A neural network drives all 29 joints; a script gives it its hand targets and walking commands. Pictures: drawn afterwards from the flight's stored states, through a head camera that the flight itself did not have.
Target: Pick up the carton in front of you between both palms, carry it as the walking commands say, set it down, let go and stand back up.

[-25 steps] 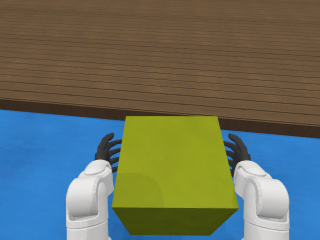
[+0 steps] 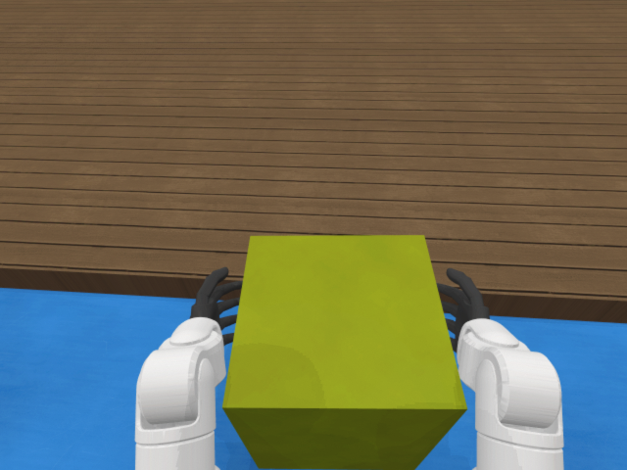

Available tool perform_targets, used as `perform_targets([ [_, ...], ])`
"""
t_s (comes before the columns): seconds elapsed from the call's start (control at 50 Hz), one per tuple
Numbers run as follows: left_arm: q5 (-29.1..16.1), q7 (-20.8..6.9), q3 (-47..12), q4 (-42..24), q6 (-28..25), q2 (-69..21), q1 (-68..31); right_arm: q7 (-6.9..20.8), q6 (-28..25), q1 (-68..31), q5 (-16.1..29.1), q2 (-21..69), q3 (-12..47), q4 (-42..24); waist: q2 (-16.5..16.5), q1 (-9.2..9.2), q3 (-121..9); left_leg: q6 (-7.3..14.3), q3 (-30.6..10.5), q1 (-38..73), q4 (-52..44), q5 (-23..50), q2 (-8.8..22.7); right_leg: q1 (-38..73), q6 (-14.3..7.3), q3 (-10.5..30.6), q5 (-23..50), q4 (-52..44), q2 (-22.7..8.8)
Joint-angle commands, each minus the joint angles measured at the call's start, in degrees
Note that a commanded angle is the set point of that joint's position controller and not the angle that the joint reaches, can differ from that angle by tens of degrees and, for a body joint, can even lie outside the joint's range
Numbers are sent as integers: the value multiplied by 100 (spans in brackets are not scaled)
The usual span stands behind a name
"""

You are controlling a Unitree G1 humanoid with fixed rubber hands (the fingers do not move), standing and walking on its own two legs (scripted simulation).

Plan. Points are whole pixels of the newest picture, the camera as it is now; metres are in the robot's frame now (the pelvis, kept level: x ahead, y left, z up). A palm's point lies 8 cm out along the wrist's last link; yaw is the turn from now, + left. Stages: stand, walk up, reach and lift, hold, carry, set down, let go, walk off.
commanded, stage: carry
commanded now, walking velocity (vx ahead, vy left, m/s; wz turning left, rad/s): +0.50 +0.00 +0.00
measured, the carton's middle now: (336, 358) +0.27 +0.00 +0.01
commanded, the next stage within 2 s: none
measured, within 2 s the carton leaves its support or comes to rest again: neither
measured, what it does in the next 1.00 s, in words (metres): walks ahead: left foot, then right foot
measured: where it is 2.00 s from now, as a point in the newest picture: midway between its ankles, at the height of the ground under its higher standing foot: (313, 194)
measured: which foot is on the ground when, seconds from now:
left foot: down 0.00-0.00, up 0.02-0.44, down 0.46-0.92, up 0.94-1.00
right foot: down 0.00-0.50, up 0.52-0.88, down 0.90-1.00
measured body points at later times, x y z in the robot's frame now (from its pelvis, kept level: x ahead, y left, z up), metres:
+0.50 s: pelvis +0.34 +0.02 -0.01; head +0.35 +0.03 +0.44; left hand +0.66 +0.16 +0.13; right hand +0.64 -0.14 +0.13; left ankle +0.46 +0.10 -0.72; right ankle +0.13 -0.07 -0.69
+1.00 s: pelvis +0.65 -0.01 +0.01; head +0.71 -0.01 +0.45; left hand +1.04 +0.16 +0.16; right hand +1.06 -0.14 +0.15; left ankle +0.51 +0.10 -0.60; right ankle +0.68 -0.07 -0.72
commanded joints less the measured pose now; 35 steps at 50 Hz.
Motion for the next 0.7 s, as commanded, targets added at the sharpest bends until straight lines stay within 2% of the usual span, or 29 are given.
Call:
perform_targets([
  [0.0,-2230,-1492,-4007,-42,-32,-5346,-2188,1561,29,-2653,2316,5000,4212,-514,-1828,211,-2107,23,-469,-3641,4020,182,-774,4563,-1023,4660,-1003,-1806,-2371],
  [0.02,-2356,-1515,-4064,-174,-61,-5440,-2296,1559,-36,-2691,2311,5199,4246,-423,-1430,190,-1964,205,-976,-3962,4545,182,-371,4365,-986,4024,-342,-1694,-2336],
  [0.06,-2460,-1542,-4214,-341,-148,-5731,-2507,1551,-157,-2661,2311,5476,4268,-419,-477,154,-1757,332,-1047,-3869,4025,791,76,3616,-574,2933,590,-1566,-2032],
  [0.08,-2506,-1556,-4263,-422,-183,-5773,-2577,1531,-214,-2591,2283,5573,4280,-392,-481,117,-1722,335,-1058,-3675,3544,1063,185,3330,-361,2559,478,-1675,-1906],
  [0.1,-2557,-1572,-4308,-477,-212,-5791,-2569,1504,-265,-2490,2254,5625,4281,-364,-580,107,-1738,303,-936,-3521,3234,1231,140,3179,-266,2258,412,-1775,-1802],
  [0.18,-2577,-1664,-4311,-544,-244,-5579,-2253,1382,-391,-2032,2048,5621,4312,-290,-911,123,-1502,141,-469,-3766,2007,1548,-6,3267,-255,1513,678,-1975,-1537],
  [0.26,-2560,-1666,-4227,-728,-181,-5188,-2206,1300,-326,-2184,2094,5348,4382,-627,-993,133,-977,73,-123,-3944,774,2196,-100,3356,-218,981,1183,-1967,-1286],
  [0.36,-2547,-1438,-4014,-1036,72,-4376,-2880,1243,22,-3153,2393,4491,4353,-1182,-1157,185,-549,305,186,-3424,-138,2716,-321,3289,-130,603,1699,-1707,-1190],
  [0.4,-2527,-1323,-3906,-986,211,-3958,-3344,1199,191,-3610,2463,4062,4228,-1140,-1183,105,-738,424,325,-2690,-256,2561,-501,3244,-34,397,2487,-988,-1143],
  [0.42,-2521,-1265,-3848,-927,291,-3733,-3622,1171,268,-3778,2464,3854,4112,-986,-1059,-24,-1041,448,564,-1856,-433,2334,-763,3071,85,133,2846,-133,-957],
  [0.44,-2514,-1212,-3788,-823,377,-3561,-3944,1149,343,-4023,2469,3663,3958,-772,-726,-150,-1490,454,494,-704,-407,1986,-762,2529,209,17,2430,998,-723],
  [0.46,-2507,-1151,-3730,-712,480,-3429,-4363,1125,417,-4240,2480,3486,3834,-563,147,-346,-1929,760,-1302,269,-708,1139,379,1463,352,135,915,2501,-456],
  [0.48,-2640,-1094,-3712,-569,583,-3493,-4732,1100,449,-4619,2479,3325,3697,-320,1718,-404,-2315,1654,-3948,1408,-1452,877,1586,-414,512,571,-1862,4271,453],
  [0.5,-2652,-1052,-3651,-443,627,-3559,-5050,1092,530,-4840,2657,3491,3695,-225,1348,-387,-2178,1697,-4020,1398,-1611,1366,1696,-987,326,1315,-2291,5078,240],
  [0.52,-2696,-1028,-3558,-343,660,-3719,-5388,1090,570,-5231,2769,3629,3665,-216,999,-423,-2171,1608,-3425,1119,-1428,2046,1489,-1161,190,1511,-2137,5321,-1],
  [0.54,-2732,-1009,-3480,-205,685,-3898,-5690,1095,599,-5623,2885,3841,3650,-155,300,-344,-2101,1385,-2874,745,-1291,2552,1341,-1146,116,1591,-1822,4998,-225],
  [0.56,-2701,-993,-3408,-22,705,-4031,-5856,1108,624,-6040,2983,4043,3672,-135,83,-272,-2034,1242,-2452,435,-1260,2887,1247,-1114,99,1619,-1591,4579,-374],
  [0.58,-2689,-978,-3335,137,721,-4140,-6047,1118,642,-6338,3059,4212,3659,-28,128,-223,-2102,1159,-2112,256,-1294,2946,1163,-957,130,1589,-1443,4290,-430],
  [0.6,-2671,-963,-3311,290,731,-4243,-6235,1127,646,-6566,3103,4344,3625,95,227,-209,-2178,1164,-1926,197,-1325,2986,1110,-915,160,1515,-1389,4047,-420],
  [0.68,-2619,-899,-3200,805,729,-4506,-7022,1136,668,-7297,3128,4537,3365,633,342,-261,-2128,1354,-1405,363,-1392,3453,996,-1299,291,1201,-1251,2929,-364],
])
